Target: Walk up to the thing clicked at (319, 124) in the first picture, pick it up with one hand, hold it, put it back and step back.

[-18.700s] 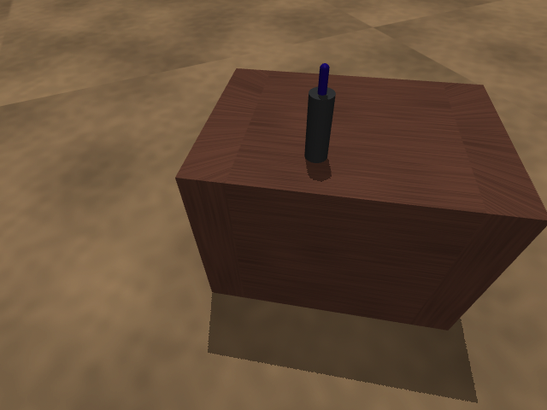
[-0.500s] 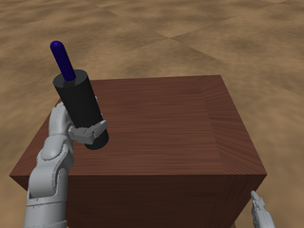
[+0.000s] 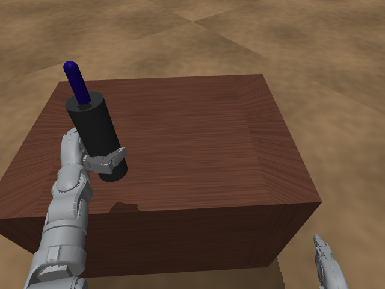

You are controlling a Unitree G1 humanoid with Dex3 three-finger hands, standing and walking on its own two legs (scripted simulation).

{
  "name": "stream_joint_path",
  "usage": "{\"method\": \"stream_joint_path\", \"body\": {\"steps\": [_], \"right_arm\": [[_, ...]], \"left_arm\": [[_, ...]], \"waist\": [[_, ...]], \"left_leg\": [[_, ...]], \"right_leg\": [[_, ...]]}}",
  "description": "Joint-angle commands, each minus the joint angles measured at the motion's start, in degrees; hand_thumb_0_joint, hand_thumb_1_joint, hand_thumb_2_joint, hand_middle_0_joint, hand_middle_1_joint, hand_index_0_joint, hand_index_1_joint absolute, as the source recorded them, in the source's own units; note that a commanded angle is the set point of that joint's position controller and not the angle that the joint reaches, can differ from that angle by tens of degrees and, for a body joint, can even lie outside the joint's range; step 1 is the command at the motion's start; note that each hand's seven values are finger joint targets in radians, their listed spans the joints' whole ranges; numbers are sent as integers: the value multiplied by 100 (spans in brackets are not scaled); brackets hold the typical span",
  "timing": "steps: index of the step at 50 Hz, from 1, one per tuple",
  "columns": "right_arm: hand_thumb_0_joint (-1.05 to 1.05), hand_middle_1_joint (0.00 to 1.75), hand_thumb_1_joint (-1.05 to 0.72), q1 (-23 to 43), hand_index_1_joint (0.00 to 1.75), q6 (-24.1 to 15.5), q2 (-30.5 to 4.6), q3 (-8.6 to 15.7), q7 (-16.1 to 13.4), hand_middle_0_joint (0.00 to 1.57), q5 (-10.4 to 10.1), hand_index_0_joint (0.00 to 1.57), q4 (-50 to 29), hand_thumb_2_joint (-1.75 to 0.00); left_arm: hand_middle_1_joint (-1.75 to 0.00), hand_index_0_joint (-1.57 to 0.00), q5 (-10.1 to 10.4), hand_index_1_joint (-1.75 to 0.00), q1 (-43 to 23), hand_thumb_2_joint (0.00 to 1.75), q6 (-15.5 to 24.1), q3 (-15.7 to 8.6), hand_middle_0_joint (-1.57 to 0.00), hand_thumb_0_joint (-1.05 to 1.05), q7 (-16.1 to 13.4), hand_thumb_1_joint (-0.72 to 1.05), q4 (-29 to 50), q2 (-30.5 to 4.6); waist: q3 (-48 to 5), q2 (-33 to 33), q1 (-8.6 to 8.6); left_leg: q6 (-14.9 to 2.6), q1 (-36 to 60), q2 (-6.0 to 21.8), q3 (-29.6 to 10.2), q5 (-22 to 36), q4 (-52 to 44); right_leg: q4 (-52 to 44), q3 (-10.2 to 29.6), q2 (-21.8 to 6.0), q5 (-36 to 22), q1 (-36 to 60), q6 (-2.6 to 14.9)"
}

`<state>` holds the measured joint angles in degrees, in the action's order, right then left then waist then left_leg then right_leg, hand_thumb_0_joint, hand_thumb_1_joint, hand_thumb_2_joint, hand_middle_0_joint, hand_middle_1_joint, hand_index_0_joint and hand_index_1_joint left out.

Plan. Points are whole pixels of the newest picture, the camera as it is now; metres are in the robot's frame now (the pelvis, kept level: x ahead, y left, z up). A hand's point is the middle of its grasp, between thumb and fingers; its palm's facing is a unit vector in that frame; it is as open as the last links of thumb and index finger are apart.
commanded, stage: crouch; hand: left
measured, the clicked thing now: (95, 127) +0.41 +0.19 +0.16
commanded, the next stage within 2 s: lower in 0.84 s
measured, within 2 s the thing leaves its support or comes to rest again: rests again in 1.76 s
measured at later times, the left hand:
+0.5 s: hand (109, 145) +0.45 +0.20 +0.06, palm faces +0.19 -0.98 +0.00, open 9.2 cm
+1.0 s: hand (111, 142) +0.48 +0.20 +0.04, palm faces +0.19 -0.98 -0.01, open 9.2 cm
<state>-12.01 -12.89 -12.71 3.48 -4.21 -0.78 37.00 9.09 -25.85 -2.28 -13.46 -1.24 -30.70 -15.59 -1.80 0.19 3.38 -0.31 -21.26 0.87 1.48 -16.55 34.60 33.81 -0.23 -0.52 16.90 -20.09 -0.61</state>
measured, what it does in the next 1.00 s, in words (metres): stands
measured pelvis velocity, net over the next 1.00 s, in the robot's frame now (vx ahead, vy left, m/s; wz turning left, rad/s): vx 0.00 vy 0.01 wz -0.01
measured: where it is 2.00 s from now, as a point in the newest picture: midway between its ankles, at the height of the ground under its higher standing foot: outside the picture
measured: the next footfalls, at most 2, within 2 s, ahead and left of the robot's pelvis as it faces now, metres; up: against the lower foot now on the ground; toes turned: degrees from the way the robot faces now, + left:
none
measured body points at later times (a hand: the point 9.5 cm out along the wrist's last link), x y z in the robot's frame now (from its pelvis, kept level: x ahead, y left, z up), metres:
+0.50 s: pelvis +0.00 +0.00 -0.02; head +0.06 +0.02 +0.42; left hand +0.44 +0.25 +0.06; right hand +0.15 -0.26 -0.08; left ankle +0.01 +0.11 -0.73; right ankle +0.00 -0.13 -0.73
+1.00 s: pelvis +0.00 +0.01 -0.04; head +0.08 +0.03 +0.41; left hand +0.46 +0.25 +0.04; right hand +0.15 -0.26 -0.07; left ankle +0.01 +0.11 -0.73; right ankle +0.00 -0.13 -0.73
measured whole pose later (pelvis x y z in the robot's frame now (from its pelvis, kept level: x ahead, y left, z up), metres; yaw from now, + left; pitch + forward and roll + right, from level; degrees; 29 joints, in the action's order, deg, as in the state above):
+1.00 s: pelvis +0.00 +0.01 -0.04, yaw -1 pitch +15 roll -2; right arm -18.1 -2.6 -12.9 1.9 -0.5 1.2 14.3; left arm 6.1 -42.0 15.9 -18.8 0.3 -57.1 -22.8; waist -6.2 -0.2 7.9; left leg -0.7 -43.8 2.1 0.7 -23.6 52.2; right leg 49.0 -0.7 0.5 22.7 -41.5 -0.9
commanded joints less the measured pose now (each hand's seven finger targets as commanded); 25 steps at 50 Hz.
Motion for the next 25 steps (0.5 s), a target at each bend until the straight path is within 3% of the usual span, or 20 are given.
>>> {"method": "stream_joint_path", "body": {"steps": [1, 3, 6, 7, 9, 10, 11, 12, 14, 15, 16, 18, 19, 20, 21, 22, 23, 24, 25], "right_arm": [[0, 5, 55, 461, 5, -188, -825, 332, -48, 5, 4, 5, -1086, -5], [0, 5, 55, 454, 5, -104, -641, 194, -23, 5, -1, 5, -995, -5], [0, 5, 54, 417, 5, 5, -859, 378, -24, 5, 30, 5, -1060, -5], [0, 5, 55, 318, 5, 36, -868, 355, -13, 5, 27, 5, -1149, -5], [0, 5, 54, 381, 5, 71, -825, 302, 13, 5, 32, 5, -1407, -5], [0, 5, 54, 345, 5, 115, -1029, 464, 0, 5, 46, 5, -1471, -5], [0, 5, 54, 159, 5, 163, -1037, 493, 1, 5, 42, 5, -1434, -5], [0, 5, 54, 270, 5, 168, -881, 358, 45, 5, 53, 5, -1586, -5], [0, 5, 53, 253, 5, 217, -956, 393, 48, 5, 64, 5, -1776, -5], [0, 5, 53, 108, 5, 235, -1004, 442, 55, 5, 77, 5, -1801, -5], [0, 5, 53, 151, 5, 265, -883, 326, 77, 5, 66, 5, -1817, -5], [0, 5, 53, 134, 5, 310, -696, 188, 110, 5, 78, 5, -1978, -5], [0, 5, 53, 120, 5, 331, -965, 412, 81, 5, 78, 5, -2044, -6], [0, 5, 53, 63, 5, 339, -937, 355, 101, 5, 99, 5, -2127, -5], [0, 5, 53, -71, 5, 367, -783, 226, 142, 5, 102, 5, -2031, -5], [0, 5, 53, 48, 5, 399, -799, 230, 153, 5, 114, 5, -2156, -6], [0, 5, 53, -120, 5, 424, -975, 393, 125, 5, 121, 5, -2192, -5], [0, 5, 53, -102, 5, 437, -846, 292, 132, 5, 117, 5, -2392, -5], [0, 5, 53, -144, 5, 446, -912, 362, 142, 5, 124, 5, -2383, -5]], "left_arm": [[-145, -134, 136, -145, -3510, 129, 1157, -473, -132, 0, 6, 12, 1397, -1493], [-145, -135, 96, -146, -3427, 129, 1304, -435, -133, 0, 31, 11, 998, -1447], [-146, -138, 69, -146, -3524, 128, 1512, -387, -136, 0, 101, 14, 407, -1452], [-144, -136, 77, -144, -3671, 127, 1578, -433, -134, 0, 118, 16, 432, -1583], [-144, -137, 113, -144, -3844, 126, 1726, -387, -135, 0, 166, 18, 358, -1522], [-144, -137, 106, -145, -3893, 128, 1774, -513, -135, 0, 146, 19, 208, -1735], [-144, -137, 77, -145, -3884, 127, 1808, -528, -136, 0, 144, 18, 130, -1788], [-143, -136, 82, -144, -3841, 127, 1840, -367, -134, 0, 166, 18, -135, -1486], [-144, -136, 89, -144, -3989, 127, 1955, -404, -135, 0, 180, 16, -160, -1595], [-143, -136, 87, -144, -4156, 127, 2023, -537, -135, 0, 161, 19, -90, -1795], [-144, -137, 59, -144, -4393, 127, 2108, -582, -136, 0, 148, 21, 194, -1954], [-143, -135, 46, -143, -4340, 127, 2143, -445, -134, 0, 177, 19, -124, -1719], [-143, -136, 53, -144, -4364, 127, 2173, -613, -134, 0, 158, 19, -151, -1968], [-142, -135, 32, -143, -4183, 127, 2155, -524, -134, 0, 172, 21, -554, -1786], [-142, -134, 21, -143, -4305, 128, 2201, -519, -133, 0, 171, 22, -428, -1796], [-141, -134, 9, -142, -4643, 126, 2292, -657, -133, 0, 149, 23, -53, -2080], [-140, -134, -27, -141, -4626, 125, 2286, -685, -133, 0, 144, 21, -197, -2171], [-141, -135, -35, -142, -4638, 125, 2285, -604, -134, 0, 156, 22, -226, -2023], [-142, -135, -36, -143, -4609, 128, 2280, -577, -134, 0, 167, 24, -331, -1949]], "waist": [[-2347, 340, -9], [-2173, 399, -23], [-2155, 353, 96], [-2285, 409, 80], [-2411, 403, 87], [-2666, 334, 125], [-2565, 396, 162], [-2466, 333, 167], [-2694, 328, 189], [-2813, 341, 206], [-2893, 526, 98], [-2867, 469, 177], [-2956, 378, 221], [-2896, 298, 255], [-2771, 536, 212], [-3014, 739, 179], [-3193, 683, 268], [-3209, 544, 301], [-3193, 567, 330]], "left_leg": [[-45, 1173, 10, -140, 1782, -104], [-71, 927, 2, -122, 1575, -47], [-60, 771, 44, -162, 1227, 6], [-70, 788, 38, -157, 1318, 84], [-55, 750, 58, -187, 1361, 173], [-70, 790, 63, -192, 1555, 280], [-69, 793, 68, -197, 1530, 306], [-53, 708, 85, -213, 1487, 333], [-74, 657, 69, -206, 1498, 442], [-55, 659, 96, -248, 1572, 481], [-48, 583, 73, -230, 1531, 508], [-66, 522, 70, -219, 1565, 613], [-84, 445, 58, -209, 1487, 636], [-68, 381, 82, -242, 1598, 685], [-38, 328, 79, -240, 1552, 695], [-43, 345, 57, -229, 1502, 753], [-61, 533, 70, -226, 1599, 830], [-85, 458, 66, -216, 1613, 864], [-72, 328, 75, -226, 1586, 878]], "right_leg": [[-252, -120, 54, -1780, 296, 83], [-190, -94, 36, -1620, 45, 88], [-98, -129, 75, -1303, -260, 107], [-51, -113, 62, -1365, -275, 112], [53, -142, 88, -1353, -323, 117], [123, -125, 81, -1511, -314, 117], [149, -129, 96, -1462, -480, 117], [192, -150, 115, -1374, -577, 133], [248, -123, 110, -1419, -600, 120], [323, -150, 127, -1426, -605, 133], [371, -123, 102, -1386, -561, 142], [420, -115, 102, -1410, -671, 133], [444, -87, 99, -1440, -637, 122], [496, -117, 116, -1489, -701, 133], [535, -120, 124, -1385, -850, 155], [556, -90, 99, -1339, -830, 158], [574, -82, 101, -1427, -879, 139], [596, -80, 103, -1523, -816, 123], [652, -83, 102, -1505, -816, 137]]}}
